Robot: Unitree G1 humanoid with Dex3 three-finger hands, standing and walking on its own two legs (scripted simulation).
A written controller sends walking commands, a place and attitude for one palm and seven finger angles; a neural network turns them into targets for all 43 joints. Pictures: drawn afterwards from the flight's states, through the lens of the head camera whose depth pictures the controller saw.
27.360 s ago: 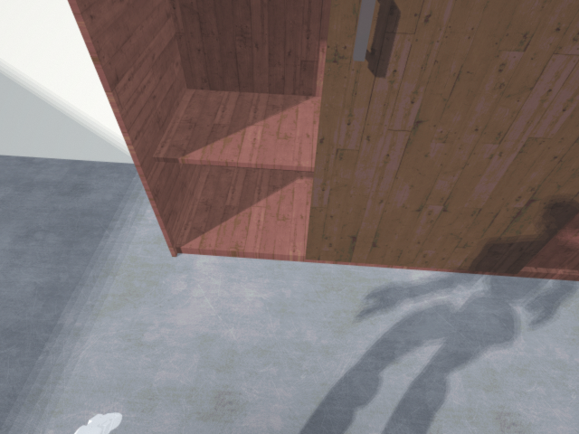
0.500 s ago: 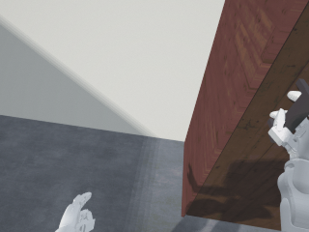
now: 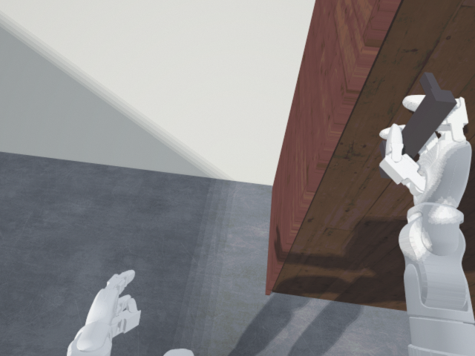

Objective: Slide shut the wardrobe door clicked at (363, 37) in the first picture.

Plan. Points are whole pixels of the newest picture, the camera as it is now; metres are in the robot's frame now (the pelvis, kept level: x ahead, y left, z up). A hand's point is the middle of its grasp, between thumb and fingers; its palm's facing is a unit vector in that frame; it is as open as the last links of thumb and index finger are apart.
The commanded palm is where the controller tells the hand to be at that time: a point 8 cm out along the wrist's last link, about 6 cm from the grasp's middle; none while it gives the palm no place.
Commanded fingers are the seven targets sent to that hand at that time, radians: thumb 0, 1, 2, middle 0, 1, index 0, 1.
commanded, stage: stop walking and hold the door there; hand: right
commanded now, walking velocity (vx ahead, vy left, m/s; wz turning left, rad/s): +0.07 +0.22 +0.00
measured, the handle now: (407, 128) +0.39 -0.21 +0.21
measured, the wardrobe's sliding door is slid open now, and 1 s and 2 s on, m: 0.00 0.00 0.00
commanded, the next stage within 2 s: loosen the grip on the handle in 1.38 s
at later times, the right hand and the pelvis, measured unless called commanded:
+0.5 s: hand (395, 157) +0.34 -0.18 +0.20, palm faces +0.06 +1.00 +0.00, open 6.3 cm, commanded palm +0.32 -0.19 +0.19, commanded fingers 0.00 -0.90 -0.90 0.45 1.40 0.45 1.40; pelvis -0.02 -0.08 +0.00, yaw +2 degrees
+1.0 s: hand (397, 159) +0.34 -0.18 +0.19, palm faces -0.03 +1.00 -0.05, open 6.6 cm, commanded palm +0.32 -0.21 +0.19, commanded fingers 0.00 -0.90 -0.90 0.45 1.40 0.45 1.40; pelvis +0.00 -0.10 +0.01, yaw +3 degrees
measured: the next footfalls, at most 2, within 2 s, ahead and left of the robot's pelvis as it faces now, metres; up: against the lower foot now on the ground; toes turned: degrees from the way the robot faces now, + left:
left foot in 0.36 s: +0.02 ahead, +0.08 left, +0.00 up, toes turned +5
right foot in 0.64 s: +0.05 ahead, -0.19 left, +0.00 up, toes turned +6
